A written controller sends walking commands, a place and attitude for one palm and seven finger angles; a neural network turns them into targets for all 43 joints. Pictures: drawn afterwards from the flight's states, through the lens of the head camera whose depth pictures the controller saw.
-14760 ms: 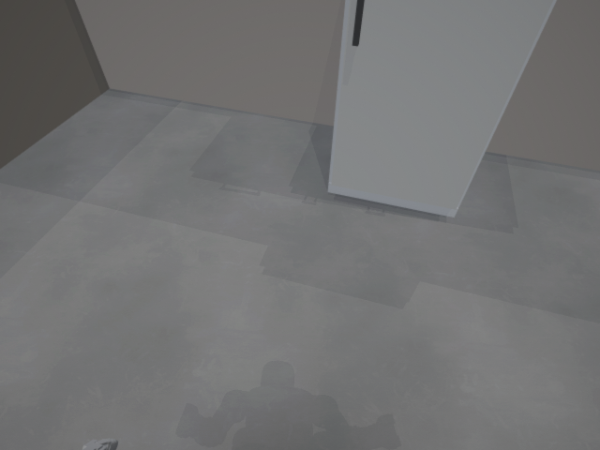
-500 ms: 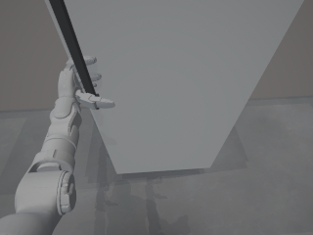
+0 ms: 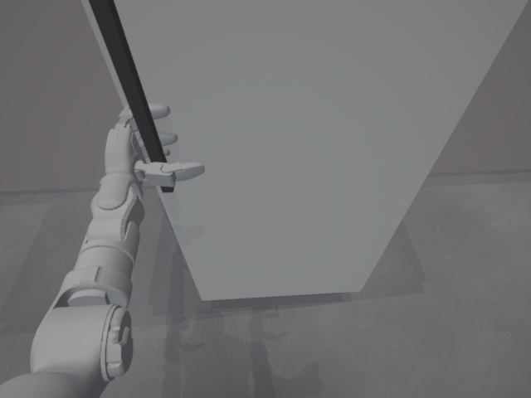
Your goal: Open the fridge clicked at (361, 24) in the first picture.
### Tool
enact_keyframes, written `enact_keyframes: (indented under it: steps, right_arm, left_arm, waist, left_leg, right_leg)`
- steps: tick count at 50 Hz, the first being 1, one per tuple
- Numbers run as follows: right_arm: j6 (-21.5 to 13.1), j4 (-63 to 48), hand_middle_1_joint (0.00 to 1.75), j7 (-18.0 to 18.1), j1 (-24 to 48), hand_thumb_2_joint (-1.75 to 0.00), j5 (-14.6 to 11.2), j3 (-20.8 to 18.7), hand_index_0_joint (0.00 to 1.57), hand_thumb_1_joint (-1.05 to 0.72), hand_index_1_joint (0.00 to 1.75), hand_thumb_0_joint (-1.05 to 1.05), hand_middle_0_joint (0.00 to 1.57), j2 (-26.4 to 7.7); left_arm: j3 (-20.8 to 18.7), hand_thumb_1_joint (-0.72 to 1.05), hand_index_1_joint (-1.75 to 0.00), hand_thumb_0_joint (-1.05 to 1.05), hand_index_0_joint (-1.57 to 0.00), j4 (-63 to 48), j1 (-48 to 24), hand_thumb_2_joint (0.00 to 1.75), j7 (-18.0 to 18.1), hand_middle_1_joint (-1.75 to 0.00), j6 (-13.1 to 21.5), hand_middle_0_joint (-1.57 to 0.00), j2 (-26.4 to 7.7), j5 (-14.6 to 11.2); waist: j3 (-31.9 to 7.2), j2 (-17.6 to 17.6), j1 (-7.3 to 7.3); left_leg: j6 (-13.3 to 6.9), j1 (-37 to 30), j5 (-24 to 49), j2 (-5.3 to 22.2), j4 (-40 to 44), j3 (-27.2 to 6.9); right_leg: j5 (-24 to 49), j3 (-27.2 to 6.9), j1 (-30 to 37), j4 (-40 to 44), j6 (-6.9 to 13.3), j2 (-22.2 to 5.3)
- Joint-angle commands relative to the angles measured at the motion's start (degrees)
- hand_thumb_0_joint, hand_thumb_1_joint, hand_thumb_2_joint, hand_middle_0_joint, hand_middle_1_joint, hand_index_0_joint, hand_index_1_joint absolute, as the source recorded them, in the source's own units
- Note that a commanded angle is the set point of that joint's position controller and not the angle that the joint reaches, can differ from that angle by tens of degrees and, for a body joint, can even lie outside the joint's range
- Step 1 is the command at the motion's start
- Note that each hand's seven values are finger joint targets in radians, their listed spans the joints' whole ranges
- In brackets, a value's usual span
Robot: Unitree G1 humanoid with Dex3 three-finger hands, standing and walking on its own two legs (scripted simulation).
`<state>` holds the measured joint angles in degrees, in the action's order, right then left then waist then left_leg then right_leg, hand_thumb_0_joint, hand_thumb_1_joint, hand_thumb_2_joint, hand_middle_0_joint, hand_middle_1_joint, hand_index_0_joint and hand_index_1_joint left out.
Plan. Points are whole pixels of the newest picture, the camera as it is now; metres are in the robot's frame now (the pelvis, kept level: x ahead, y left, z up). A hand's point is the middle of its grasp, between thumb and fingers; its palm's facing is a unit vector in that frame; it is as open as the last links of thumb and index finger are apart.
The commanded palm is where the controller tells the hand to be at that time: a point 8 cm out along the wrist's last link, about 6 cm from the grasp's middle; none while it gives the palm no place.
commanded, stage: grip the handle and tug to test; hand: left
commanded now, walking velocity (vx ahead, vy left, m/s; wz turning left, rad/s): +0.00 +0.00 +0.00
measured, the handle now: (140, 94) +0.50 +0.19 +0.20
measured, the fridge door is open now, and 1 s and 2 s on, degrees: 0 0 14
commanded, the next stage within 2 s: pull the door a little, standing still in 1.14 s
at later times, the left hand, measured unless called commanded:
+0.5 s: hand (164, 151) +0.45 +0.16 +0.14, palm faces +0.09 -1.00 +0.01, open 5.3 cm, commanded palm +0.42 +0.20 +0.13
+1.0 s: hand (164, 153) +0.44 +0.16 +0.14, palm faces +0.09 -1.00 +0.02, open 5.5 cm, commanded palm +0.39 +0.20 +0.13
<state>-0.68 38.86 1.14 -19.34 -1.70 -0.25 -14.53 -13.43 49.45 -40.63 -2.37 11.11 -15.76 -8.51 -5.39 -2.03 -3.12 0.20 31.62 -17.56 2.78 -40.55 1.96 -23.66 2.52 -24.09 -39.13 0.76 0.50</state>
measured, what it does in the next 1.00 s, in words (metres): stands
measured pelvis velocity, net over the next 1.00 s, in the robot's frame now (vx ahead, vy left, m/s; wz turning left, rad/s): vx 0.01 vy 0.00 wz -0.03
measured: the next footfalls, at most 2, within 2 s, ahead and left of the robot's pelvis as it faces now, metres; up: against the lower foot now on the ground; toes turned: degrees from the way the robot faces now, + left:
none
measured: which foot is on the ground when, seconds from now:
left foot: down 0.00-1.00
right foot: down 0.00-1.00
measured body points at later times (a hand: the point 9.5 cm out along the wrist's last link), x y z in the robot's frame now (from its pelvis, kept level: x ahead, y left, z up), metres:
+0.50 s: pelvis +0.00 +0.00 +0.00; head +0.03 +0.00 +0.45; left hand +0.44 +0.21 +0.14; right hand +0.05 -0.26 -0.12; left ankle +0.02 +0.12 -0.72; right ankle -0.05 -0.11 -0.72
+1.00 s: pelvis +0.01 +0.00 +0.00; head +0.04 +0.00 +0.45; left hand +0.43 +0.21 +0.14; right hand +0.08 -0.26 -0.11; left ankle +0.02 +0.12 -0.72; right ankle -0.05 -0.11 -0.72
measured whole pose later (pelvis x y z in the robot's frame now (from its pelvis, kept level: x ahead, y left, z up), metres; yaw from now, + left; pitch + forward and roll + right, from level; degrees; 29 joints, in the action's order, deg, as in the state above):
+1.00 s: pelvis +0.01 +0.00 +0.00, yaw -2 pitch +8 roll -1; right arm -0.3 36.9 0.7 -19.6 -1.9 -0.6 -14.5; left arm -14.7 39.7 -33.0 -2.3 7.8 -15.6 -9.7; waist -6.0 -2.0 -3.6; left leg 0.0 28.8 -18.1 3.2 -38.9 3.7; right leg -23.2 0.6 -21.9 -37.1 0.5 0.8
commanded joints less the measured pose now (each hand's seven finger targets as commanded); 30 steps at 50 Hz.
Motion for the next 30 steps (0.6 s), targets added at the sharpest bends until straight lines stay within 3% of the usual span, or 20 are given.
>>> enact_keyframes:
  steps: [1,4,5,7,8,12,13,16,17,20,22,23,25,27,30]
  right_arm:
    - [-1.58,-5.53,0.3,0.74,-2.06,-0.9,-0.17,-2.69,0.2,-0.9,0.3,0.0,0.2,-8.01]
    - [-1.26,-5.33,0.3,0.94,-2.19,-0.9,-0.18,-2.57,0.2,-0.9,0.3,0.0,0.2,-8.29]
    - [-1.25,-5.55,0.3,0.94,-1.98,-0.9,-0.21,-2.39,0.2,-0.9,0.3,0.0,0.2,-8.09]
    - [-1.16,-5.7,0.3,1.03,-2.38,-0.9,-0.06,-2.56,0.2,-0.9,0.3,0.0,0.2,-8.37]
    - [-1.12,-5.9,0.3,0.97,-1.88,-0.9,-0.18,-2.48,0.2,-0.9,0.3,0.0,0.2,-8.1]
    - [-0.94,-5.82,0.3,1.12,-2.37,-0.9,-0.1,-2.46,0.2,-0.9,0.3,0.0,0.2,-8.23]
    - [-1.03,-5.94,0.3,0.98,-1.94,-0.9,-0.26,-2.45,0.2,-0.9,0.3,0.0,0.2,-8.07]
    - [-1.06,-6.03,0.3,0.85,-2.14,-0.9,-0.22,-2.58,0.2,-0.9,0.3,0.0,0.2,-8.21]
    - [-0.97,-5.87,0.3,0.91,-2.61,-0.9,-0.09,-2.63,0.2,-0.9,0.3,0.0,0.2,-8.36]
    - [-1.08,-5.82,0.3,0.84,-2.36,-0.9,-0.23,-2.71,0.2,-0.9,0.3,0.0,0.2,-8.26]
    - [-1.12,-6.13,0.3,0.87,-2.47,-0.9,-0.16,-2.79,0.2,-0.9,0.3,0.0,0.2,-8.42]
    - [-1.19,-6.11,0.3,0.76,-2.05,-0.9,-0.27,-2.7,0.2,-0.9,0.3,0.0,0.2,-8.19]
    - [-1.36,-5.82,0.3,0.7,-2.22,-0.9,-0.33,-2.82,0.2,-0.9,0.3,0.0,0.2,-8.15]
    - [-1.41,-5.69,0.3,0.78,-2.71,-0.9,-0.07,-2.99,0.2,-0.9,0.3,0.0,0.2,-8.51]
    - [-1.7,-6.02,0.3,0.38,-1.97,-0.9,-0.28,-2.94,0.2,-0.9,0.3,0.0,0.2,-8.08]
  left_arm:
    - [1.27,0.2,-1.3,0.0,-0.38,-13.62,-28.45,0.6,-1.83,-1.3,3.94,-0.38,-7.51,-0.06]
    - [-1.47,0.34,-1.32,0.0,-0.39,-11.3,-27.88,0.66,-1.76,-1.32,3.62,-0.39,-10.56,-0.19]
    - [0.36,0.39,-1.33,0.0,-0.4,-11.56,-29.2,0.68,-2.14,-1.33,3.63,-0.4,-8.82,-0.25]
    - [-1.8,0.48,-1.34,0.0,-0.41,-12.08,-28.59,0.72,-2.17,-1.34,4.14,-0.41,-11.25,-0.27]
    - [-1.08,0.53,-1.35,0.0,-0.41,-11.9,-27.72,0.74,-2.39,-1.35,4.04,-0.41,-10.04,-0.36]
    - [-1.01,0.71,-1.37,0.0,-0.43,-10.76,-28.97,0.82,-2.41,-1.37,4.31,-0.43,-10.24,-0.38]
    - [-0.16,0.76,-1.38,0.0,-0.44,-11.5,-29.23,0.84,-2.45,-1.38,4.5,-0.44,-9.24,-0.41]
    - [-0.66,0.9,-1.4,0.0,-0.45,-11.46,-27.75,0.9,-2.41,-1.4,4.45,-0.45,-9.57,-0.4]
    - [-1.39,0.9,-1.4,0.0,-0.45,-11.8,-28.16,0.9,-2.26,-1.4,4.81,-0.45,-10.7,-0.36]
    - [-0.69,0.9,-1.4,0.0,-0.45,-11.49,-28.25,0.9,-2.43,-1.4,4.72,-0.45,-9.75,-0.42]
    - [-1.1,0.9,-1.4,0.0,-0.45,-12.81,-26.75,0.9,-2.41,-1.4,4.98,-0.45,-10.36,-0.31]
    - [0.36,0.9,-1.4,0.0,-0.45,-14.0,-27.87,0.9,-2.46,-1.4,5.1,-0.45,-9.04,-0.23]
    - [1.04,0.9,-1.4,0.0,-0.45,-13.1,-27.4,0.9,-2.22,-1.4,4.72,-0.45,-7.57,-0.54]
    - [-0.4,0.9,-1.4,0.0,-0.45,-14.03,-27.34,0.9,-1.76,-1.4,5.11,-0.45,-9.52,-0.26]
    - [1.67,0.9,-1.4,0.0,-0.45,-15.64,-25.9,0.9,-1.79,-1.4,4.89,-0.45,-6.73,-0.33]
  waist:
    - [-18.86,-0.1,-1.97]
    - [-18.21,0.68,-1.73]
    - [-17.43,1.27,-2.4]
    - [-19.17,0.72,-1.53]
    - [-19.91,-0.58,-1.4]
    - [-17.92,1.31,-1.97]
    - [-18.65,-0.53,-2.01]
    - [-19.06,-0.59,-1.65]
    - [-19.49,0.79,-1.71]
    - [-18.81,0.63,-1.88]
    - [-20.0,-0.49,-1.21]
    - [-20.4,-2.14,-1.66]
    - [-18.59,-0.59,-2.06]
    - [-19.48,0.53,-1.72]
    - [-19.9,-2.12,-1.47]
  left_leg:
    - [-2.15,-21.02,19.59,-1.99,1.52,-2.19]
    - [-2.33,-19.57,18.77,-2.18,1.46,-1.84]
    - [-2.38,-19.05,17.85,-2.23,1.75,-1.84]
    - [-2.43,-19.46,19.1,-2.31,1.44,-1.91]
    - [-2.36,-20.21,19.49,-2.34,1.45,-1.69]
    - [-2.38,-18.99,17.84,-2.17,1.57,-2.08]
    - [-2.3,-19.75,18.11,-2.19,1.56,-1.92]
    - [-2.22,-20.2,18.31,-2.06,1.57,-1.86]
    - [-2.32,-19.6,18.42,-2.12,1.46,-2.03]
    - [-2.3,-19.67,17.34,-2.05,1.7,-1.9]
    - [-2.23,-20.21,18.78,-2.04,1.6,-1.99]
    - [-2.13,-21.11,18.95,-1.98,1.64,-2.0]
    - [-2.1,-21.27,18.17,-1.73,1.74,-2.24]
    - [-2.21,-21.06,18.48,-1.75,1.76,-2.27]
    - [-1.96,-22.49,19.73,-1.68,1.72,-2.21]
  right_leg:
    - [27.08,-0.23,-2.38,4.7,-0.18,2.15]
    - [27.44,-0.65,-1.66,4.96,-0.32,2.01]
    - [26.92,-0.53,-1.91,5.13,-0.45,1.98]
    - [27.67,-0.65,-0.56,4.73,-0.19,1.94]
    - [28.17,-0.71,-0.97,4.68,-0.25,1.89]
    - [25.89,-0.41,-1.58,4.95,-0.2,2.04]
    - [26.22,-0.57,-2.18,4.86,-0.24,2.03]
    - [26.15,-0.55,-2.21,4.85,-0.2,2.15]
    - [26.26,-0.44,-1.08,4.78,-0.17,2.12]
    - [25.51,-0.52,-2.03,5.12,-0.28,2.24]
    - [26.16,-0.45,-0.98,4.71,0.0,2.22]
    - [26.25,-0.46,-1.85,4.63,-0.07,2.2]
    - [24.73,-0.13,-3.3,5.1,-0.14,2.45]
    - [25.07,-0.17,-2.04,4.99,-0.07,2.43]
    - [25.68,-0.06,-2.87,4.79,-0.01,2.49]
